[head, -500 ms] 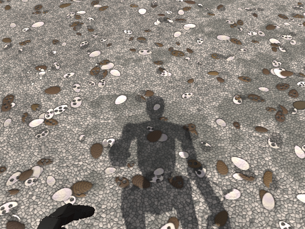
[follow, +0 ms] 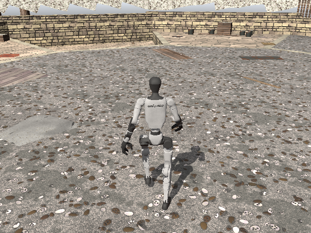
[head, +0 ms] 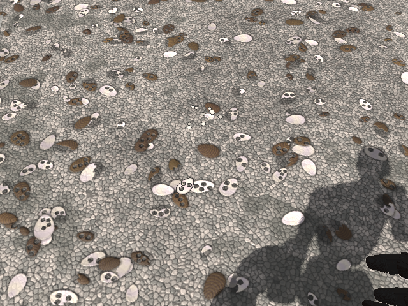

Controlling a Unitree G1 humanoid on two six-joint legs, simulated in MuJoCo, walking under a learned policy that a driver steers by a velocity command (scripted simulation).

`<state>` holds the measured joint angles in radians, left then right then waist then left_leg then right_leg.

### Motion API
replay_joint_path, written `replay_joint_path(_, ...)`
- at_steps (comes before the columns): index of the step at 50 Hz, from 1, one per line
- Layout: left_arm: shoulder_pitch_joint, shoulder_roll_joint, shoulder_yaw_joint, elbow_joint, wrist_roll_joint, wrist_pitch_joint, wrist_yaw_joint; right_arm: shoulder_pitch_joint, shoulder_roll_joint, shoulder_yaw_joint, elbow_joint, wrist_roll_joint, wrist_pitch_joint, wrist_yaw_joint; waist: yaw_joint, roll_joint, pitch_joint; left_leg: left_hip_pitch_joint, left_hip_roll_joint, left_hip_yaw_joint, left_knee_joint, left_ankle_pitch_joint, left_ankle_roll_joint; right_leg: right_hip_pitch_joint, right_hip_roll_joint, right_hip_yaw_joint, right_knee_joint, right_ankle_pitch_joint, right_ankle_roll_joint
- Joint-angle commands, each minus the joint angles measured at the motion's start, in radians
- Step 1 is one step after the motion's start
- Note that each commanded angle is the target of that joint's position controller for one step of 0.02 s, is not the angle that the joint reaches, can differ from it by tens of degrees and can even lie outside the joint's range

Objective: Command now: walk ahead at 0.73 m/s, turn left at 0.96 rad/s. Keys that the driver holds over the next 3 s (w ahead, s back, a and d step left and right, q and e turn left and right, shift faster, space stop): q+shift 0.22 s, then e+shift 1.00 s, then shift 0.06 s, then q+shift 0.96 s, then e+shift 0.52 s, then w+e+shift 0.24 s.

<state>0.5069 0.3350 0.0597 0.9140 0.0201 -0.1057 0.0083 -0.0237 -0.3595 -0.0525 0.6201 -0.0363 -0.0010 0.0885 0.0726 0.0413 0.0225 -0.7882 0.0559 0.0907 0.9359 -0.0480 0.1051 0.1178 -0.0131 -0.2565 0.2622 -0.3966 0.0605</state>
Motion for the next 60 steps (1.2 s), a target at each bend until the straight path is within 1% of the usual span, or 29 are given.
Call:
replay_joint_path(1,-0.157,0.107,0.006,-0.109,-0.015,-0.033,0.008,0.071,0.028,0.029,-0.022,-0.010,-0.016,0.016,-0.137,-0.074,0.065,0.363,-0.125,0.131,-0.207,0.103,0.016,-0.249,-0.166,-0.019,0.049,1.172,-0.067)
replay_joint_path(3,-0.172,0.174,0.023,-0.127,-0.028,-0.010,0.017,0.319,-0.031,0.001,0.053,-0.016,-0.023,-0.001,-0.258,-0.108,-0.083,0.667,-0.185,0.087,-0.255,0.093,0.063,-0.275,-0.213,0.009,0.416,1.309,-0.060)
replay_joint_path(4,-0.260,0.285,0.060,-0.192,-0.067,-0.009,0.034,0.449,-0.156,-0.069,0.052,0.082,-0.024,-0.020,-0.341,-0.169,-0.165,0.898,-0.137,-0.035,-0.286,0.177,0.087,-0.372,-0.178,0.063,0.609,1.200,-0.026)
replay_joint_path(5,-0.235,0.132,0.023,-0.203,-0.049,-0.007,0.030,0.443,-0.196,-0.075,0.074,0.099,-0.015,-0.053,-0.280,0.064,-0.148,1.060,-0.042,-0.188,-0.416,0.352,0.138,-0.581,-0.028,0.063,0.968,0.190,0.030)
replay_joint_path(6,-0.067,0.053,-0.011,-0.249,0.009,-0.020,0.024,0.348,-0.300,-0.080,-0.004,0.036,-0.021,-0.063,-0.129,0.239,-0.329,1.282,0.189,-0.607,-0.314,0.860,0.313,-0.796,0.071,0.225,1.360,-0.270,0.059)
replay_joint_path(7,-0.115,0.137,-0.003,-0.297,-0.024,-0.033,0.017,0.351,-0.268,-0.090,-0.053,0.006,-0.018,-0.060,-0.196,0.106,-0.562,1.363,0.273,-0.829,-0.470,0.476,0.418,-0.881,0.070,0.421,1.433,-0.212,0.043)
replay_joint_path(8,-0.201,0.163,0.002,-0.322,-0.042,-0.039,0.019,0.278,-0.232,-0.086,-0.079,0.028,-0.029,-0.056,-0.162,-0.049,-0.427,1.213,0.219,-0.810,-0.552,0.276,0.373,-0.908,0.035,0.436,1.323,-0.138,0.013)
replay_joint_path(10,-0.216,0.143,0.008,-0.301,-0.015,-0.016,0.033,0.167,-0.143,-0.062,-0.098,0.065,-0.049,-0.058,-0.056,-0.202,-0.184,0.868,0.138,-0.696,-0.606,0.287,0.295,-0.857,-0.014,0.421,1.183,-0.080,0.020)
replay_joint_path(12,-0.179,0.155,0.022,-0.287,-0.015,0.014,0.036,0.113,-0.115,-0.058,-0.097,0.045,-0.049,-0.069,0.000,-0.159,-0.110,0.612,0.108,-0.555,-0.605,0.511,0.285,-0.733,-0.053,0.406,1.078,-0.074,0.048)
replay_joint_path(13,-0.174,0.134,0.020,-0.279,-0.011,0.020,0.037,0.119,-0.078,-0.047,-0.078,0.053,-0.048,-0.078,-0.001,-0.158,-0.098,0.524,0.089,-0.480,-0.585,0.566,0.256,-0.696,-0.076,0.378,0.988,-0.053,0.055)
replay_joint_path(18,-0.259,-0.019,-0.028,-0.283,-0.007,0.017,0.020,0.193,-0.009,-0.017,0.017,0.037,-0.023,-0.114,-0.073,-0.011,-0.204,0.450,-0.031,-0.228,-0.542,0.545,0.125,-0.506,-0.039,0.275,0.588,0.407,0.029)
replay_joint_path(22,-0.369,0.060,-0.003,-0.324,-0.035,0.021,0.002,0.197,-0.022,-0.014,0.061,0.017,-0.034,-0.100,-0.122,0.043,-0.099,0.532,0.064,-0.254,-0.537,0.389,0.113,-0.567,-0.040,0.309,0.457,0.405,-0.027)
replay_joint_path(26,-0.362,0.090,0.020,-0.366,-0.030,0.028,-0.033,0.193,-0.051,-0.030,0.069,0.038,-0.010,-0.116,-0.104,0.056,-0.062,0.663,0.130,-0.286,-0.411,0.421,0.102,-0.646,-0.021,0.272,0.361,0.219,-0.084)
replay_joint_path(27,-0.305,0.095,0.028,-0.354,-0.026,0.029,-0.038,0.187,-0.044,-0.030,0.065,0.046,-0.005,-0.123,-0.076,0.040,-0.080,0.651,0.100,-0.259,-0.335,0.427,0.070,-0.560,-0.003,0.269,0.281,0.301,-0.110)
replay_joint_path(28,-0.233,0.154,0.050,-0.350,-0.021,0.028,-0.035,0.206,-0.038,-0.031,0.052,0.035,-0.009,-0.129,-0.056,-0.067,-0.129,0.564,0.008,-0.196,-0.154,0.324,0.006,-0.398,-0.057,0.412,0.233,0.648,-0.170)
replay_joint_path(29,-0.199,0.237,0.068,-0.366,-0.005,0.028,-0.029,0.232,-0.020,-0.025,0.019,0.007,-0.018,-0.126,-0.076,-0.299,-0.179,0.301,-0.186,-0.099,0.177,-0.251,-0.102,-0.193,-0.269,0.763,0.187,1.024,-0.349)
replay_joint_path(30,-0.144,0.173,0.056,-0.358,0.007,0.040,-0.022,0.223,-0.028,-0.019,0.013,0.011,-0.019,-0.114,-0.043,-0.347,-0.300,0.132,-0.230,-0.198,0.330,-0.593,-0.129,-0.030,-0.338,0.978,0.120,0.934,-0.444)
replay_joint_path(31,-0.178,0.137,0.048,-0.374,-0.005,0.049,-0.016,0.219,-0.048,-0.024,0.025,0.031,-0.010,-0.107,-0.044,-0.222,-0.294,0.111,-0.175,-0.265,0.404,-0.555,-0.135,-0.046,-0.307,0.920,0.137,0.750,-0.394)
replay_joint_path(33,-0.255,0.109,0.043,-0.400,-0.033,0.081,0.001,0.132,-0.016,-0.020,0.021,0.029,0.016,-0.114,-0.054,-0.050,-0.175,0.090,-0.136,-0.249,0.339,-0.437,-0.147,-0.202,-0.200,0.777,0.109,0.502,-0.292)
replay_joint_path(36,-0.304,0.117,0.051,-0.420,-0.035,0.117,0.020,0.107,0.012,-0.021,0.017,0.036,0.021,-0.115,-0.083,-0.115,-0.123,0.179,-0.146,-0.219,0.084,-0.338,-0.157,-0.310,-0.090,0.716,0.065,0.320,-0.230)
replay_joint_path(41,-0.287,0.147,0.074,-0.422,-0.036,0.139,0.046,0.095,0.001,-0.029,0.050,0.042,0.002,-0.122,-0.064,-0.184,-0.158,0.244,-0.162,-0.255,-0.122,-0.287,-0.176,-0.282,-0.072,0.771,0.068,0.260,-0.218)
replay_joint_path(50,-0.341,0.155,0.088,-0.446,-0.045,0.166,0.036,0.118,-0.047,-0.059,0.076,0.055,-0.046,-0.098,-0.068,-0.227,-0.122,0.501,-0.147,-0.265,-0.484,-0.194,-0.144,-0.343,-0.011,0.912,0.102,0.185,-0.192)
replay_joint_path(51,-0.349,0.142,0.083,-0.449,-0.052,0.166,0.033,0.150,-0.059,-0.067,0.088,0.054,-0.047,-0.099,-0.086,-0.198,-0.125,0.599,-0.106,-0.260,-0.591,-0.104,-0.127,-0.392,0.026,0.891,0.143,0.110,-0.164)
replay_joint_path(52,-0.283,0.095,0.068,-0.436,-0.052,0.168,0.029,0.150,-0.096,-0.076,0.082,0.045,-0.040,-0.104,-0.054,-0.074,-0.171,0.737,0.050,-0.365,-0.624,-0.096,-0.065,-0.484,0.098,0.798,0.284,-0.142,-0.123)
replay_joint_path(53,-0.272,0.080,0.064,-0.459,-0.063,0.164,0.024,0.124,-0.159,-0.081,0.071,0.012,-0.025,-0.108,-0.025,0.205,-0.139,0.751,0.234,-0.585,-0.663,-0.031,0.074,-0.668,0.231,0.551,0.517,-0.236,-0.074)
replay_joint_path(54,-0.275,0.168,0.088,-0.454,-0.047,0.148,0.016,0.099,-0.115,-0.076,0.050,-0.013,-0.029,-0.109,-0.033,0.208,-0.103,0.668,0.312,-0.650,-0.679,-0.030,0.138,-0.717,0.150,0.513,0.728,-0.184,-0.029)
replay_joint_path(55,-0.263,0.206,0.099,-0.428,-0.047,0.148,0.011,0.044,-0.062,-0.061,0.025,-0.002,-0.028,-0.119,-0.022,0.141,-0.076,0.637,0.268,-0.539,-0.663,-0.060,0.118,-0.719,0.109,0.480,0.814,-0.111,-0.013)
replay_joint_path(57,-0.226,0.168,0.091,-0.391,-0.039,0.163,0.014,0.013,-0.028,-0.046,0.007,0.026,-0.014,-0.141,-0.027,0.073,-0.046,0.632,0.175,-0.385,-0.639,-0.092,0.064,-0.751,0.083,0.433,0.950,-0.004,0.011)
replay_joint_path(60,-0.272,0.118,0.066,-0.420,-0.054,0.164,0.007,0.067,-0.039,-0.038,0.010,0.015,0.003,-0.154,-0.071,0.076,-0.015,0.660,0.155,-0.255,-0.653,0.019,0.089,-0.820,0.017,0.327,0.983,0.050,0.042)
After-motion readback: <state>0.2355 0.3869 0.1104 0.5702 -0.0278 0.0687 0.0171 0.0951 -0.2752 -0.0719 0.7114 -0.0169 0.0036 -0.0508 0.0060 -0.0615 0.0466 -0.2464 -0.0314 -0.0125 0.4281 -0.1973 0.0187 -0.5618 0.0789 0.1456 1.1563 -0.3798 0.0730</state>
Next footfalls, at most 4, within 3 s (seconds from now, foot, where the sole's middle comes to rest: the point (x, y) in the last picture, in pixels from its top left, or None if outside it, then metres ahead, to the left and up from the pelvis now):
0.10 left None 0.30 0.04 -0.76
0.56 right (262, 296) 0.50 -0.11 -0.76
1.04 left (201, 287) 0.52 0.08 -0.76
1.46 right None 0.39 -0.16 -0.76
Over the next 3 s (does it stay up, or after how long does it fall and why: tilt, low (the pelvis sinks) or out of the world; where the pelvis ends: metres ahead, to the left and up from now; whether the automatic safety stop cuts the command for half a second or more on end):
stays up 0.56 -0.08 0.01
